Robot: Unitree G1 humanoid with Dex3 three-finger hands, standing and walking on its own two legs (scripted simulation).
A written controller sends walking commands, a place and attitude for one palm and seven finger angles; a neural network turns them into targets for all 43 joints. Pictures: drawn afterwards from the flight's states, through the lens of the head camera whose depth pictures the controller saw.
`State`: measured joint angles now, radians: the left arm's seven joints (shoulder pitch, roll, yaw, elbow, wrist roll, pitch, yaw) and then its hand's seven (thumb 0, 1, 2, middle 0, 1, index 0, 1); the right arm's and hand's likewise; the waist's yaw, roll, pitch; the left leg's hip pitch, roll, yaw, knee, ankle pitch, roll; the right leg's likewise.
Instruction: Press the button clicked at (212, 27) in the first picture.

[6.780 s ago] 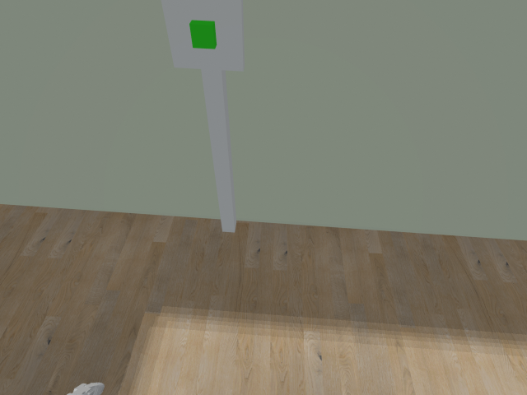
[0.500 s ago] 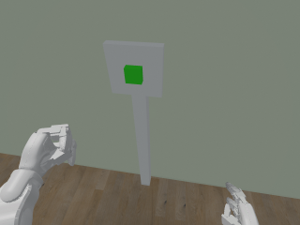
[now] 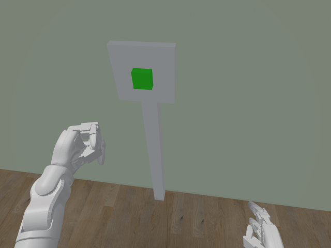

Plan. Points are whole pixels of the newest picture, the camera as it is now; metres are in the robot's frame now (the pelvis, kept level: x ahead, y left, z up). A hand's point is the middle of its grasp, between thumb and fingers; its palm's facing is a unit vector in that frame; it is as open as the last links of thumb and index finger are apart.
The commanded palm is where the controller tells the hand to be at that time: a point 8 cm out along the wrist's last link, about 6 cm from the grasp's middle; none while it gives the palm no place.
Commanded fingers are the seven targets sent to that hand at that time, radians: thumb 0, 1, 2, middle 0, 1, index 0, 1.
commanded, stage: aim a knuckle at the button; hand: left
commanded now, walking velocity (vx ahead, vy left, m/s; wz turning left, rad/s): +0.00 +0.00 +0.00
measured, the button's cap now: (142, 78) +0.55 +0.12 +0.15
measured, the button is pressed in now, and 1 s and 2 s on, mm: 0 0 0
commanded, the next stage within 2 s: press the button with the knuckle in 1.56 s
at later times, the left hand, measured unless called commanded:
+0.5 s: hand (129, 124) +0.38 +0.13 +0.12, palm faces -0.05 -1.00 -0.02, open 3.1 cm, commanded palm +0.37 +0.18 +0.13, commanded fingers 0.00 0.90 0.90 -1.30 -1.50 -1.30 -1.50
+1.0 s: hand (149, 106) +0.46 +0.09 +0.12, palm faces -0.05 -1.00 -0.01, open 3.1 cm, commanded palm +0.43 +0.16 +0.12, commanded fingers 0.00 0.90 0.90 -1.30 -1.50 -1.30 -1.50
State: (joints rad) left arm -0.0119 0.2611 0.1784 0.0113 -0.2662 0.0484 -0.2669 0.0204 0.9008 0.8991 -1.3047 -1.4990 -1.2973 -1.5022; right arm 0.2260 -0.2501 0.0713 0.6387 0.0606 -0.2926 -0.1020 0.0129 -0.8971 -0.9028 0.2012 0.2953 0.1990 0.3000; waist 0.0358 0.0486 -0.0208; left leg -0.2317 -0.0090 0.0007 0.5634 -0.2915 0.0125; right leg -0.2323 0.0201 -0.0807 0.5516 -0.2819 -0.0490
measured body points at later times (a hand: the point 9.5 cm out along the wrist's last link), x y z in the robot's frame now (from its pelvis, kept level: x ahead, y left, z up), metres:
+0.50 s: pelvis +0.01 +0.00 +0.00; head +0.01 -0.01 +0.45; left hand +0.37 +0.19 +0.13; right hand +0.16 -0.23 -0.09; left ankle +0.01 +0.11 -0.73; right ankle +0.01 -0.09 -0.73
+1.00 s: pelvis +0.01 +0.00 -0.01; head +0.04 -0.01 +0.44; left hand +0.46 +0.15 +0.12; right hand +0.07 -0.25 -0.13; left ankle +0.01 +0.11 -0.73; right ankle +0.01 -0.09 -0.73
